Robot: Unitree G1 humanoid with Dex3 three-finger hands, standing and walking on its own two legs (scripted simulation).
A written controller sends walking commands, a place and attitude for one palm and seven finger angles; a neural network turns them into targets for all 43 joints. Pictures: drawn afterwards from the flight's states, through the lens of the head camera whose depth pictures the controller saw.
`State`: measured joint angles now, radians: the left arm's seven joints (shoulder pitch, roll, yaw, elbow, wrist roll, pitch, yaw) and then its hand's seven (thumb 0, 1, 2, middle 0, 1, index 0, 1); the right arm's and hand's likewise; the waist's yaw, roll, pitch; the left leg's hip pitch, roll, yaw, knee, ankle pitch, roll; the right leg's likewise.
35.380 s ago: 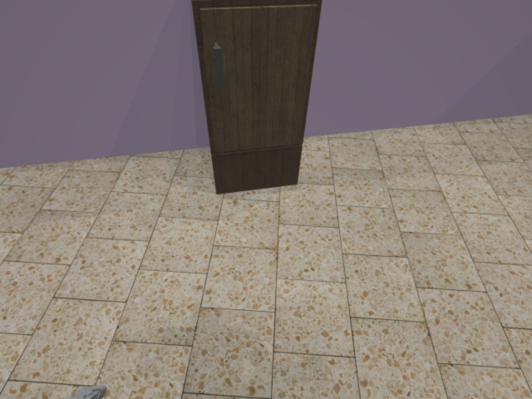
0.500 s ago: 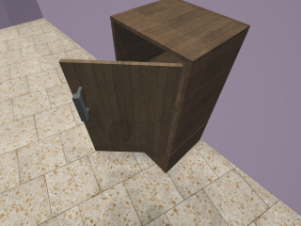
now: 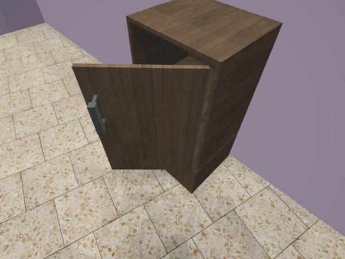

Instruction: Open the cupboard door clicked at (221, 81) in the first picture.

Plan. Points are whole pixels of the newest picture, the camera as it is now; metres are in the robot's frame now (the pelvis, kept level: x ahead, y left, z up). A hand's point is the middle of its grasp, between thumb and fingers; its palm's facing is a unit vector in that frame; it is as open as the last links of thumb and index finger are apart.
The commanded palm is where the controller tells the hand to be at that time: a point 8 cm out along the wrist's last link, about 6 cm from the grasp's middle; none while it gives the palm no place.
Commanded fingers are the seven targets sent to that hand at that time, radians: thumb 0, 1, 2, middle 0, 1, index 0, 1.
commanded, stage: shuffle to correct the standing spot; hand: left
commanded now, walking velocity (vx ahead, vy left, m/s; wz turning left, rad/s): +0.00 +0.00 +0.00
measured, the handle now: (98, 114) +0.55 +0.29 -0.04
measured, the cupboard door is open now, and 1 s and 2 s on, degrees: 45 45 45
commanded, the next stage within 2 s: come to a stop and stand still in 0.24 s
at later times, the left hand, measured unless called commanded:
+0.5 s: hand out of the picture +0.02 +0.22 -0.18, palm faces +0.02 -0.97 -0.23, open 7.4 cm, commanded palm none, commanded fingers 0.00 0.90 0.90 -0.20 -0.30 -0.20 -0.30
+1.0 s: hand out of the picture +0.09 +0.22 -0.16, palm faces +0.01 -0.96 -0.27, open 7.4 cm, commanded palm none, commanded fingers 0.00 0.90 0.90 -0.20 -0.30 -0.20 -0.30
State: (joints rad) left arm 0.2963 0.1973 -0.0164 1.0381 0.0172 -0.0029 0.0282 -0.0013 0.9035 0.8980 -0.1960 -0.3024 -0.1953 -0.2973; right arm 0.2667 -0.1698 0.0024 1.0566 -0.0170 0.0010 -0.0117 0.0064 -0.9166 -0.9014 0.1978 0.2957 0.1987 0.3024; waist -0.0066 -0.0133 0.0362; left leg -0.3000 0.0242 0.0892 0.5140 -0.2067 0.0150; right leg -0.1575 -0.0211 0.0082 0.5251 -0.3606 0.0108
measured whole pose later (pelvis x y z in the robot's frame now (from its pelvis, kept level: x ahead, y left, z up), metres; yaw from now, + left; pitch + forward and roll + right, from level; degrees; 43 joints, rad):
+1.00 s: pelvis +0.01 +0.01 +0.00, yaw +1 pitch -2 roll +0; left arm 0.24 0.26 0.00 0.94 0.02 -0.01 0.02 0.00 0.90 0.90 -0.20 -0.30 -0.20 -0.30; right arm 0.24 -0.27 -0.03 0.98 -0.03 0.00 -0.02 0.01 -0.91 -0.90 0.20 0.30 0.20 0.30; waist -0.02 0.00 0.00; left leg -0.27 0.02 0.08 0.55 -0.24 0.03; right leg -0.19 -0.01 -0.09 0.55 -0.31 -0.03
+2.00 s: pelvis -0.02 +0.04 +0.00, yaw +1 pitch -3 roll -1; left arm 0.43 0.13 -0.03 0.94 -0.01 0.05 0.05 0.00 0.90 0.90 -0.20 -0.30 -0.20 -0.30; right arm 0.32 -0.12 0.00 1.08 0.00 0.01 -0.02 0.01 -0.91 -0.90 0.20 0.30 0.20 0.30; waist -0.01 -0.01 0.03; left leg -0.27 -0.01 0.10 0.46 -0.15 0.07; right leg -0.19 -0.03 -0.08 0.44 -0.20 0.02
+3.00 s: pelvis -0.01 +0.02 -0.10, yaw +4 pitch +16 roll -4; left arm 0.35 0.32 0.27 0.05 -0.32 -0.46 -0.29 0.00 -0.12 0.47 -0.27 -0.95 -0.26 -0.95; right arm 0.28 -0.28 -0.01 0.60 0.04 -0.17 -0.05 0.02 -0.90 -0.90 0.20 0.30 0.20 0.30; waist -0.01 0.04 -0.15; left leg -1.03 -0.01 -0.03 1.22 -0.48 0.04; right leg -0.90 0.06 -0.09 1.17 -0.56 -0.04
